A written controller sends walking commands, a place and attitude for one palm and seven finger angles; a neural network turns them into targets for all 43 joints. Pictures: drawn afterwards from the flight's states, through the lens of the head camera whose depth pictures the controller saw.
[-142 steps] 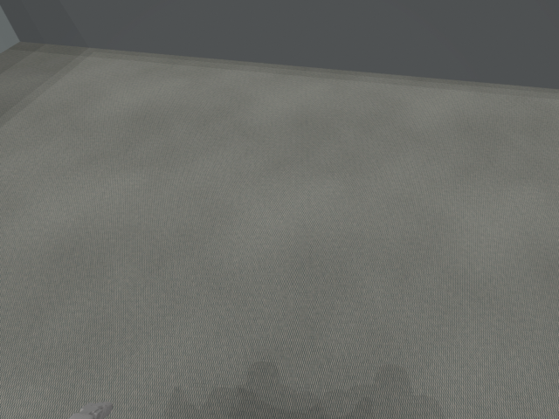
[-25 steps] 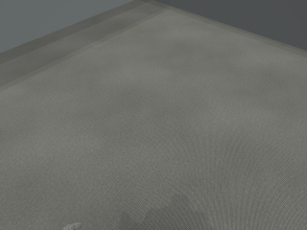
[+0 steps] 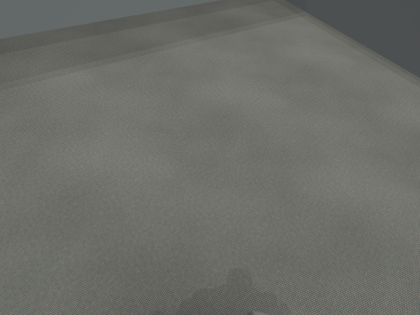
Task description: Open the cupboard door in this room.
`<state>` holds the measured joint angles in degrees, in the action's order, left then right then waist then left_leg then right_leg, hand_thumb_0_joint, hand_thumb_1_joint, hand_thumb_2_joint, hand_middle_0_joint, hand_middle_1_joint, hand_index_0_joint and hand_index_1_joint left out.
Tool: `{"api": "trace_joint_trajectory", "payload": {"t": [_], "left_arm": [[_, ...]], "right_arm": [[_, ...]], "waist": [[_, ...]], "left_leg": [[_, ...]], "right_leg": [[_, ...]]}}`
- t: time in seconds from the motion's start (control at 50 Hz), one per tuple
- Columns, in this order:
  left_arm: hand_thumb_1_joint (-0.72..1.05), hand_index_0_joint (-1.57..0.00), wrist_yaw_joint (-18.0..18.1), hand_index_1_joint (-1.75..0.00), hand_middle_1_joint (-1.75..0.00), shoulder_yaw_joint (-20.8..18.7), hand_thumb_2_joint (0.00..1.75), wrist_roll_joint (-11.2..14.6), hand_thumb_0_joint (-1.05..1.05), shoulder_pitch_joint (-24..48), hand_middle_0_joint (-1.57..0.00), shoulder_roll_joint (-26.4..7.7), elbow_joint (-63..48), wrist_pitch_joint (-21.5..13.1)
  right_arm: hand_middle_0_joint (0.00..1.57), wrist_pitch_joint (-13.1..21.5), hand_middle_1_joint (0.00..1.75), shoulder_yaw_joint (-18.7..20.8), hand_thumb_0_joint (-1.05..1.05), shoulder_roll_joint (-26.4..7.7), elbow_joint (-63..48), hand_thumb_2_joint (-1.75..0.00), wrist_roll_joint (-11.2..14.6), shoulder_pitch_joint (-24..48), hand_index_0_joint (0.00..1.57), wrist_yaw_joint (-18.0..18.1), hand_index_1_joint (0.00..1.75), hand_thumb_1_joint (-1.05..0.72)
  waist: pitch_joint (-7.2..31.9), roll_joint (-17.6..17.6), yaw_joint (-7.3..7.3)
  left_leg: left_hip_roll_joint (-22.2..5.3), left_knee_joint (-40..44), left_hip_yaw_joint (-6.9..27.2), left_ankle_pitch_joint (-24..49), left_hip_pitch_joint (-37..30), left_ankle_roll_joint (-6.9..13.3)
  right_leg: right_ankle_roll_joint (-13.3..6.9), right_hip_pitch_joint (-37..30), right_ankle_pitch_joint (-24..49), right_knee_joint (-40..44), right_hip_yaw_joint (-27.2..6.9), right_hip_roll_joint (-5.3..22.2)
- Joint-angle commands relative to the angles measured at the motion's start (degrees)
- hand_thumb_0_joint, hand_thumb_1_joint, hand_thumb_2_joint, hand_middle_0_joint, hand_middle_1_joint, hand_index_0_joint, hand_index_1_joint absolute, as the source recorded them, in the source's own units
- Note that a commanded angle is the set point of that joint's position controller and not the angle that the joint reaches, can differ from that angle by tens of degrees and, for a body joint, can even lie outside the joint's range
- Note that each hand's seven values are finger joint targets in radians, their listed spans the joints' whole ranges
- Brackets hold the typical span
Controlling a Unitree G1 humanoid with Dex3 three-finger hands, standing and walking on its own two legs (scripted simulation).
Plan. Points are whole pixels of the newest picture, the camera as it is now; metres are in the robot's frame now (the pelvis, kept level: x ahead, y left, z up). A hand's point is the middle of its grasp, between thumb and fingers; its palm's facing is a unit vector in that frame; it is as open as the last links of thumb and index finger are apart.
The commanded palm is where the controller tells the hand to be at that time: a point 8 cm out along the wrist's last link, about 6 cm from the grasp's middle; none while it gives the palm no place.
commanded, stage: turn or walk to find it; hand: left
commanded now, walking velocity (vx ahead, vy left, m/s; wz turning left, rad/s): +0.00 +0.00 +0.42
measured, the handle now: out of the picture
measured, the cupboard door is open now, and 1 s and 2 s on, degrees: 0 0 0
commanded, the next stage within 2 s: none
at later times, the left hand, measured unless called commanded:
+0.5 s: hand out of the picture +0.03 +0.17 -0.14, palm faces +0.21 -0.94 -0.27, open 7.4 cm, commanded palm none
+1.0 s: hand out of the picture -0.10 +0.23 -0.16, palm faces +0.43 -0.87 -0.24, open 7.4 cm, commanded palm none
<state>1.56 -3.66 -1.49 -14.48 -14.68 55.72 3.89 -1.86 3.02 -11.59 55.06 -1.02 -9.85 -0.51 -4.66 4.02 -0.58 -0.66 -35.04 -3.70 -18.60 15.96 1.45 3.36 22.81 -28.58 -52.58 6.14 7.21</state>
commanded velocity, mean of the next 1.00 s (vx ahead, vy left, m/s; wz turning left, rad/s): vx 0.00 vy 0.00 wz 0.42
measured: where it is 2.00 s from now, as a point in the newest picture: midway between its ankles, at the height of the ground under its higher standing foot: outside the picture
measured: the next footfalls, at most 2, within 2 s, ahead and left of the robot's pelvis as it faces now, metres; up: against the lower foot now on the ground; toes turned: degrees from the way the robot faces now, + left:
right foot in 0.36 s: +0.04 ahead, -0.13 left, +0.00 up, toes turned +5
left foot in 0.78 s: -0.04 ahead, +0.12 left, +0.00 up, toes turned +25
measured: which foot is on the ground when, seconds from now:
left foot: down 0.00-0.36, up 0.38-0.76, down 0.78-1.00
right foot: up 0.00-0.34, down 0.36-0.78, up 0.80-1.00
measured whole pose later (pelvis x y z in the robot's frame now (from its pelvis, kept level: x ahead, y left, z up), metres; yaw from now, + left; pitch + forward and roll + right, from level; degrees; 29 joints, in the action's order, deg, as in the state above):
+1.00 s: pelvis -0.06 +0.01 +0.01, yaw +24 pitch +0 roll -1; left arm 0.9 -4.0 -1.3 -12.4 -15.1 55.6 3.5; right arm -1.2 2.0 -10.1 54.6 -0.9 -9.9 0.3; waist -3.8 2.3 -0.3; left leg 0.9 -26.7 -1.6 -12.4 13.9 2.9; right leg 4.8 25.6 -23.3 -59.6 2.5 5.5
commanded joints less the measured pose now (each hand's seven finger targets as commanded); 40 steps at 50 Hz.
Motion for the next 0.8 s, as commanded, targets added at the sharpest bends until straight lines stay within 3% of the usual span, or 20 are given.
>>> {"api": "trace_joint_trajectory", "payload": {"t": [0.0,0.06,0.14,0.18,0.24,0.28,0.3,0.32,0.34,0.36,0.38,0.42,0.46,0.56,0.64,0.7,0.72,0.74,0.76,0.78], "left_arm": [[0.9,-0.2,-0.84,-0.3,-0.3,-1.12,0.9,0.32,0.0,2.18,-0.2,-3.77,-4.95,-1.79],[0.9,-0.2,-0.92,-0.3,-0.3,-0.93,0.9,0.5,0.0,1.4,-0.2,-3.63,-4.43,-1.78],[0.9,-0.2,-0.69,-0.3,-0.3,-0.79,0.9,0.62,0.0,4.09,-0.2,-3.08,-5.79,-1.75],[0.9,-0.2,-0.57,-0.3,-0.3,-0.56,0.9,0.72,0.0,4.24,-0.2,-2.45,-6.47,-1.85],[0.9,-0.2,-0.34,-0.3,-0.3,-0.41,0.9,0.92,0.0,2.98,-0.2,-2.19,-6.95,-2.44],[0.9,-0.2,-0.13,-0.3,-0.3,-0.47,0.9,1.08,0.0,-0.55,-0.2,-2.61,-6.31,-3.05],[0.9,-0.2,0.07,-0.3,-0.3,-0.72,0.9,0.93,0.0,-2.26,-0.2,-3.56,-5.94,-3.53],[0.9,-0.2,0.47,-0.3,-0.3,-1.34,0.9,0.23,0.0,-3.13,-0.2,-7.26,-6.05,-4.22],[0.9,-0.2,0.68,-0.3,-0.3,-2.26,0.9,-0.34,0.0,-3.03,-0.2,-11.86,-6.5,-4.47],[0.9,-0.2,0.75,-0.3,-0.3,-2.32,0.9,0.32,0.0,-2.96,-0.2,-10.74,-6.95,-4.47],[0.9,-0.2,0.75,-0.3,-0.3,-1.91,0.9,0.26,0.0,0.46,-0.2,-9.29,-7.57,-4.23],[0.9,-0.2,0.54,-0.3,-0.3,-0.95,0.9,0.3,0.0,4.53,-0.2,-6.31,-8.41,-4.4],[0.9,-0.2,0.67,-0.3,-0.3,-0.86,0.9,0.04,0.0,4.77,-0.2,-5.56,-8.45,-4.6],[0.9,-0.2,0.55,-0.3,-0.3,-1.35,0.9,-0.31,0.0,-0.49,-0.2,-7.56,-6.08,-4.29],[0.9,-0.2,0.43,-0.3,-0.3,-2.01,0.9,-0.49,0.0,-1.82,-0.2,-9.06,-4.82,-3.97],[0.9,-0.2,0.33,-0.3,-0.3,-2.32,0.9,-0.05,0.0,-0.38,-0.2,-9.64,-4.31,-3.47],[0.9,-0.2,0.12,-0.3,-0.3,-2.2,0.9,0.42,0.0,-0.17,-0.2,-8.66,-4.5,-3.11],[0.9,-0.2,-0.16,-0.3,-0.3,-1.85,0.9,0.78,0.0,-1.17,-0.2,-5.89,-5.49,-2.65],[0.9,-0.2,-0.41,-0.3,-0.3,-0.75,0.9,0.65,0.0,0.46,-0.2,-2.63,-7.79,-2.38],[0.9,-0.2,0.24,-0.3,-0.3,-0.65,0.9,0.17,0.0,4.35,-0.2,-3.65,-7.7,-1.49]], "right_arm": [[0.2,1.49,0.3,1.86,0.0,-10.84,-3.53,-0.9,-0.19,-1.34,0.2,1.75,0.3,-0.9],[0.2,1.7,0.3,1.99,0.0,-10.85,-3.56,-0.9,0.03,-1.92,0.2,1.8,0.3,-0.9],[0.2,1.26,0.3,2.41,0.0,-11.16,-3.33,-0.9,-0.2,-3.83,0.2,1.69,0.3,-0.9],[0.2,1.03,0.3,2.68,0.0,-11.5,-3.73,-0.9,-0.39,-3.29,0.2,1.56,0.3,-0.9],[0.2,0.72,0.3,3.01,0.0,-11.62,-4.07,-0.9,-0.53,-2.51,0.2,1.29,0.3,-0.9],[0.2,0.61,0.3,3.15,0.0,-11.48,-4.61,-0.9,-0.22,-1.21,0.2,1.1,0.3,-0.9],[0.2,0.63,0.3,3.1,0.0,-10.45,-4.86,-0.9,0.13,-0.88,0.2,0.9,0.3,-0.9],[0.2,0.74,0.3,2.78,0.0,-7.54,-5.44,-0.9,0.7,-2.1,0.2,0.53,0.3,-0.9],[0.2,0.72,0.3,2.14,0.0,-4.79,-7.24,-0.9,0.52,-1.41,0.2,0.24,0.3,-0.9],[0.2,-0.38,0.3,3.0,0.0,-7.72,-6.43,-0.9,-0.33,-0.61,0.2,0.55,0.3,-0.9],[0.2,-0.98,0.3,3.27,0.0,-7.4,-5.52,-0.9,-0.23,-0.3,0.2,0.29,0.3,-0.9],[0.2,-1.33,0.3,3.15,0.0,-6.84,-3.47,-0.9,-0.36,-2.25,0.2,-0.4,0.3,-0.9],[0.2,-1.44,0.3,2.89,0.0,-6.03,-2.88,-0.9,-0.3,-3.04,0.2,-0.67,0.3,-0.9],[0.2,-1.48,0.3,2.18,0.0,-5.27,-3.63,-0.9,-0.08,1.5,0.2,-0.67,0.3,-0.9],[0.2,-0.63,0.3,1.45,0.0,-4.68,-4.15,-0.9,0.5,2.83,0.2,-0.5,0.3,-0.9],[0.2,0.05,0.3,1.3,0.0,-5.27,-3.01,-0.9,0.41,-1.75,0.2,-0.13,0.3,-0.9],[0.2,0.47,0.3,1.57,0.0,-6.82,-2.49,-0.9,0.28,-3.84,0.2,-0.18,0.3,-0.9],[0.2,1.06,0.3,2.56,0.0,-11.47,-2.84,-0.9,-0.08,-5.24,0.2,-0.15,0.3,-0.9],[0.2,0.94,0.3,3.49,0.0,-16.08,-2.78,-0.9,-0.14,-7.69,0.2,0.17,0.3,-0.9],[0.2,1.06,0.3,3.56,0.0,-15.18,-1.31,-0.9,-0.23,-9.32,0.2,0.91,0.3,-0.9]], "waist": [[4.72,-13.14,0.96],[6.32,-12.05,1.21],[5.73,-10.91,2.63],[6.2,-11.96,2.56],[7.18,-12.56,2.01],[9.01,-12.22,0.18],[9.27,-9.19,-0.89],[10.01,0.77,-1.03],[7.52,12.93,-1.47],[7.09,12.03,-2.16],[4.33,8.02,-0.48],[2.2,3.64,1.6],[1.93,4.59,1.82],[2.15,5.74,-1.26],[5.09,7.57,-2.33],[7.24,7.0,0.34],[8.41,2.74,1.59],[9.96,-10.86,2.16],[8.37,-21.8,3.32],[8.77,-20.18,5.17]], "left_leg": [[-13.4,16.91,15.49,24.56,-7.19,7.05],[-12.21,16.25,14.02,28.4,-9.72,7.57],[-12.94,16.25,18.09,26.11,-10.0,8.85],[-12.73,15.76,19.43,25.1,-9.15,9.04],[-11.68,13.5,21.08,28.86,-7.69,8.51],[-9.73,10.05,20.26,28.71,-5.06,6.6],[-7.57,7.27,19.07,23.27,-0.58,4.2],[-2.6,-0.48,14.05,11.34,8.59,0.6],[4.78,-12.01,5.75,-11.27,17.24,-2.98],[2.21,-21.86,9.08,-14.11,15.07,-2.67],[1.84,-28.72,9.0,-11.1,15.15,-2.87],[0.11,-34.06,7.21,-4.64,15.71,-3.8],[-0.61,-33.23,5.57,-2.74,14.82,-4.62],[-1.09,-21.68,2.39,-6.49,12.37,-5.33],[-0.68,-9.8,-0.15,-8.61,7.47,-4.55],[-0.36,3.46,-2.1,0.67,-1.15,-3.75],[-1.32,10.73,-1.02,7.68,-7.51,-2.98],[-11.12,15.09,12.26,18.06,-14.92,0.79],[-22.16,16.46,23.99,34.47,-15.34,7.65],[-21.39,17.14,23.5,29.74,-11.21,8.99]], "right_leg": [[0.57,8.74,4.89,-11.85,-4.88,-0.71],[1.23,7.0,5.46,-7.87,-4.43,-1.53],[1.32,5.54,3.23,-1.47,-4.58,-2.66],[1.09,3.24,2.58,3.29,-4.58,-3.26],[0.4,-2.03,3.79,11.75,-3.95,-5.03],[0.25,-9.01,10.88,22.18,-3.32,-5.61],[0.01,-15.25,17.13,29.86,-3.84,-4.29],[-2.67,-23.32,19.69,34.71,-12.88,5.03],[-9.17,-23.79,30.11,36.13,-24.55,18.19],[-12.01,-16.28,28.51,36.96,-24.04,19.55],[-12.37,-12.8,25.2,37.27,-21.05,16.33],[-10.62,-11.35,25.33,35.51,-11.87,11.35],[-10.01,-11.22,26.45,35.26,-8.11,10.38],[-11.03,-14.82,30.21,33.96,-6.35,11.71],[-11.63,-17.75,38.45,29.9,-5.56,12.86],[-8.07,-15.21,37.21,24.15,-1.7,11.99],[-5.34,-11.3,32.6,19.38,0.64,10.41],[-1.68,-1.02,17.41,8.98,3.62,4.79],[0.94,8.72,-8.13,-1.72,2.81,-0.45],[0.31,7.55,-7.76,-7.97,-3.12,-0.36]]}}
